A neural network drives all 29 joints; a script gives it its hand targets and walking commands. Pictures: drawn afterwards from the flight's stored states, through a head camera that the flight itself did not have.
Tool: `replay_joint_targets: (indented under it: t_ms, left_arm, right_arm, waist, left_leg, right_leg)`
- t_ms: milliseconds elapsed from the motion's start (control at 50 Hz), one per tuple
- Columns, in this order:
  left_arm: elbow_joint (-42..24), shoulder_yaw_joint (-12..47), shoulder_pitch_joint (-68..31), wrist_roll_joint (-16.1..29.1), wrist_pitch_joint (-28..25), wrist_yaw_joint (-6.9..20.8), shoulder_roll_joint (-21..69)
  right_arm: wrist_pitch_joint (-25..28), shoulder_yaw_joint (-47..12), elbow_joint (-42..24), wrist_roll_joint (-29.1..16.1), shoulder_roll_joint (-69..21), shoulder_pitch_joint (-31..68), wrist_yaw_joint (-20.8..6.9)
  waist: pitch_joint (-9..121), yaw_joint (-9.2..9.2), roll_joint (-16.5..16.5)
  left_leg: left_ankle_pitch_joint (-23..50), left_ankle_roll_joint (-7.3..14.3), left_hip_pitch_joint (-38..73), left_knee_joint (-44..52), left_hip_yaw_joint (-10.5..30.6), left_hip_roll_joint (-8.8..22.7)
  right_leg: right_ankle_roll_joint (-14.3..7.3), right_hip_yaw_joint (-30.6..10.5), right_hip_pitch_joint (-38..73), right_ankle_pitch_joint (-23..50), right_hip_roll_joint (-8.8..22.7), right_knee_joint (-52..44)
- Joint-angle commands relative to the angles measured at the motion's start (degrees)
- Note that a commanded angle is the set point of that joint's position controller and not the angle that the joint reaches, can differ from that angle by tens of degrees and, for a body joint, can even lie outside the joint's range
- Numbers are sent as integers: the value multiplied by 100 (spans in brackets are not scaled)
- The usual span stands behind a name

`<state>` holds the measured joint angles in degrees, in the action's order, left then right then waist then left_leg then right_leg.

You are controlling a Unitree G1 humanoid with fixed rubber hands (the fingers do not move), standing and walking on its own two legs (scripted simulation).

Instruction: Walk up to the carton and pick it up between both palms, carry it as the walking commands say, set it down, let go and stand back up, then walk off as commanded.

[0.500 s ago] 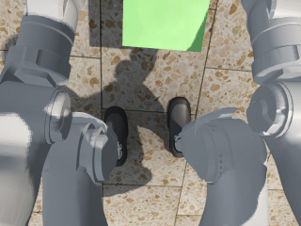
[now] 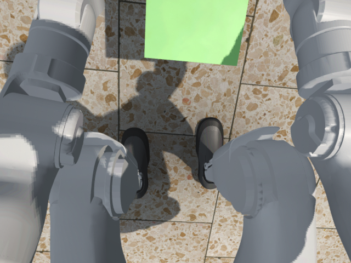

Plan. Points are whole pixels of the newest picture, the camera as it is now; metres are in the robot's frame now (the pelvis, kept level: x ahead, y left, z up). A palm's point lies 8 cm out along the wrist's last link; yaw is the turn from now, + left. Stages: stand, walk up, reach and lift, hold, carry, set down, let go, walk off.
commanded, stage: reach and lift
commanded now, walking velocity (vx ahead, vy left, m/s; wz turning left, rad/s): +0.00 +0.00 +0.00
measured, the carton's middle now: out of the picture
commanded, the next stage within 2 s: none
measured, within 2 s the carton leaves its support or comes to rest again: leaves its support in 1.26 s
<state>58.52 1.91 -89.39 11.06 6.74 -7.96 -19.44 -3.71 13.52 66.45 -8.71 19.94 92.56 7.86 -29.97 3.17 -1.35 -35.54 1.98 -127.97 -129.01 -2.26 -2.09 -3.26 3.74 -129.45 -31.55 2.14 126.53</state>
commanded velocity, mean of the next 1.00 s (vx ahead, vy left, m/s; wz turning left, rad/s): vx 0.00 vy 0.00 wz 0.00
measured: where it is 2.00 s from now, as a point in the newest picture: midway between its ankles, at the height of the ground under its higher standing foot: (173, 168)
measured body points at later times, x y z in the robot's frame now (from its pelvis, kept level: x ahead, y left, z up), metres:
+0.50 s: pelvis +0.00 +0.00 +0.00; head +0.39 -0.01 +0.21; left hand +0.58 +0.07 -0.20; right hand +0.58 -0.18 -0.19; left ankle +0.10 +0.10 -0.33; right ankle +0.12 -0.10 -0.33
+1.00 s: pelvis +0.00 +0.00 -0.01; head +0.39 -0.02 +0.21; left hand +0.59 +0.07 -0.20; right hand +0.58 -0.18 -0.19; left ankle +0.10 +0.10 -0.33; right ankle +0.12 -0.11 -0.33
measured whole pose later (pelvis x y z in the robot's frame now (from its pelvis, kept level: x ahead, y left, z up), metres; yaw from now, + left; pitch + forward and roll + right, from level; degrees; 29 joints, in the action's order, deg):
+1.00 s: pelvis +0.00 +0.00 -0.01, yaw +0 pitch +32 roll +0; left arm 60.4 -4.8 -91.9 8.2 10.5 -2.2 -14.3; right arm -7.1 11.4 66.5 -7.2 17.9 93.8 4.8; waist -29.8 3.4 -1.3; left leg -36.9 2.0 -127.8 -132.4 -2.3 -2.5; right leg -3.4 3.7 -129.4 -33.0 2.0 130.1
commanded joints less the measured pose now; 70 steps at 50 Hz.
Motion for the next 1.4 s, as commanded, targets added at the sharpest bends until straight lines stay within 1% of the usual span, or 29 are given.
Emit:
replay_joint_targets:
  t_ms: [0,40,100,120,160,280,320,360,400,440,480,520,540,600,640,680,760,780,820,940,1060,1100,1160,1220,1240,1260,1280,1320,1380]
  left_arm:
    - [-472,312,-2141,607,-347,149,298]
    - [-431,337,-2161,549,-351,212,486]
    - [-538,438,-2276,554,-363,285,848]
    - [-469,450,-2295,514,-339,346,1164]
    - [-457,470,-2409,470,-340,461,1417]
    - [10,-372,-1730,-395,-247,513,1409]
    - [-133,-157,-2011,-421,-232,742,2400]
    - [-298,111,-2483,-382,-184,1066,3565]
    - [-444,206,-2665,-444,-136,1314,4365]
    - [-439,243,-2652,-461,-52,1483,4916]
    - [-425,207,-2553,-592,33,1620,5319]
    - [-500,198,-2580,-624,74,1714,5414]
    - [-621,220,-2573,-590,75,1757,5493]
    - [-530,221,-2456,-621,140,1846,5769]
    - [-610,260,-2434,-601,149,1887,5863]
    - [-595,303,-2440,-536,180,1909,6035]
    - [-541,323,-2359,-483,164,1906,6080]
    - [-650,308,-2433,-444,138,1911,6011]
    - [-689,425,-2437,-385,156,1898,6133]
    - [-933,606,-2672,-161,136,1840,6228]
    - [-1795,1069,-3267,189,210,1662,6382]
    - [-2116,1203,-3548,355,234,1585,6404]
    - [-2572,1355,-3977,494,302,1420,6424]
    - [-2951,1351,-4235,593,363,1302,6583]
    - [-2860,1265,-4385,513,368,1295,6554]
    - [-2721,1140,-4415,424,378,1288,6619]
    - [-2998,1143,-4647,485,364,1287,6663]
    - [-2889,1075,-4864,443,371,1271,6784]
    - [-2987,1157,-5380,512,373,1271,6912]
  right_arm:
    - [258,-1047,-581,-351,-245,1507,-142]
    - [226,-1122,-478,-335,-516,1509,-219]
    - [213,-1162,-595,-354,-818,1675,-292]
    - [194,-1250,-576,-352,-1102,1761,-354]
    - [158,-1254,-567,-287,-1448,1816,-452]
    - [66,-728,-193,301,-1667,1295,-543]
    - [30,-908,-412,317,-2692,1567,-756]
    - [-85,-1131,-465,382,-3908,1796,-1043]
    - [-216,-1266,-436,361,-4904,1815,-1331]
    - [-296,-1299,-487,420,-5348,1812,-1537]
    - [-370,-1305,-557,416,-5708,1840,-1701]
    - [-443,-1290,-548,403,-5883,1785,-1819]
    - [-467,-1312,-546,396,-5937,1702,-1862]
    - [-514,-1322,-585,351,-6151,1723,-1952]
    - [-541,-1413,-597,302,-6283,1725,-1989]
    - [-553,-1398,-578,280,-6327,1679,-2007]
    - [-555,-1517,-608,161,-6461,1729,-2026]
    - [-576,-1527,-555,166,-6525,1655,-2029]
    - [-560,-1617,-636,68,-6480,1774,-2022]
    - [-558,-1840,-902,-101,-6563,1992,-1937]
    - [-626,-2377,-1974,-544,-6711,2609,-1704]
    - [-677,-2553,-2295,-681,-6739,2913,-1632]
    - [-737,-2679,-2802,-831,-6707,3270,-1471]
    - [-820,-2753,-3143,-843,-6810,3531,-1360]
    - [-854,-2507,-2877,-697,-6729,3571,-1330]
    - [-854,-2413,-2855,-592,-6742,3629,-1311]
    - [-877,-2379,-3007,-586,-6792,3760,-1288]
    - [-923,-2126,-2664,-411,-6818,3662,-1278]
    - [-998,-1865,-2348,-153,-6881,3642,-1262]
  waist:
    - [8038,268,183]
    - [7804,208,142]
    - [7823,317,126]
    - [7670,238,89]
    - [7450,281,211]
    - [6636,53,233]
    - [6656,65,186]
    - [6530,225,234]
    - [6356,135,111]
    - [6138,216,71]
    - [5989,123,-29]
    - [5906,157,7]
    - [5901,219,44]
    - [5875,190,-99]
    - [5793,178,1]
    - [5811,209,-147]
    - [5845,110,-99]
    - [5849,158,54]
    - [5903,123,-94]
    - [6483,170,49]
    - [8912,189,49]
    - [9631,185,40]
    - [10761,352,74]
    - [11612,319,4]
    - [11280,458,-6]
    - [11109,436,-62]
    - [11296,475,-58]
    - [10940,541,-231]
    - [10786,807,-288]
  left_leg:
    - [2446,-250,2654,794,248,-266]
    - [2370,-255,2662,778,237,-274]
    - [2460,-237,2827,748,254,-289]
    - [2428,-238,2719,729,223,-323]
    - [2272,-222,2575,724,248,-340]
    - [2010,-200,2403,746,239,-475]
    - [2043,-196,2276,719,227,-537]
    - [2017,-191,2158,675,245,-580]
    - [2012,-157,2119,638,238,-627]
    - [2040,-157,2191,585,257,-655]
    - [2016,-148,2193,568,229,-683]
    - [1958,-124,2168,557,249,-659]
    - [2002,-123,2165,508,241,-664]
    - [1951,-107,2157,459,190,-668]
    - [1967,-95,2053,446,192,-675]
    - [2001,-97,2077,436,193,-672]
    - [2108,-59,2123,391,163,-665]
    - [2076,-58,2050,394,182,-669]
    - [2142,-72,2172,362,158,-686]
    - [2358,-60,2446,354,162,-698]
    - [2950,-124,3193,352,68,-724]
    - [3052,-138,3346,395,21,-749]
    - [3244,-162,3910,385,11,-741]
    - [3449,-189,4319,461,-39,-818]
    - [3185,-181,4142,501,-21,-789]
    - [3088,-173,4126,543,-33,-807]
    - [3127,-174,4189,606,-30,-819]
    - [2941,-196,4246,678,-4,-808]
    - [2623,-251,4277,825,18,-828]
  right_leg:
    - [242,-699,5258,3517,-458,-356]
    - [230,-724,5195,3402,-485,-356]
    - [246,-647,5061,3377,-511,-332]
    - [220,-694,5072,3366,-528,-341]
    - [236,-671,5092,3306,-539,-318]
    - [343,-632,4855,2969,-621,-348]
    - [325,-686,4831,3013,-677,-388]
    - [264,-657,4781,3059,-727,-331]
    - [244,-637,4616,2979,-766,-259]
    - [216,-570,4334,2813,-778,-229]
    - [219,-524,4120,2655,-817,-231]
    - [201,-487,3969,2558,-821,-200]
    - [199,-477,3945,2584,-817,-186]
    - [172,-476,3839,2512,-844,-187]
    - [150,-486,3870,2554,-835,-187]
    - [122,-490,3862,2578,-849,-148]
    - [138,-503,3862,2667,-849,-115]
    - [133,-487,3941,2706,-863,-124]
    - [116,-490,3923,2701,-860,-100]
    - [92,-492,4348,2993,-873,-92]
    - [134,-513,5992,4192,-888,-77]
    - [148,-486,6394,4430,-873,-61]
    - [180,-443,6883,4735,-921,-84]
    - [163,-461,7251,4936,-950,-163]
    - [163,-405,6938,4608,-953,-194]
    - [137,-394,6744,4436,-972,-264]
    - [143,-384,6832,4413,-984,-332]
    - [105,-373,6410,4000,-988,-449]
    - [50,-278,6188,3495,-1011,-618]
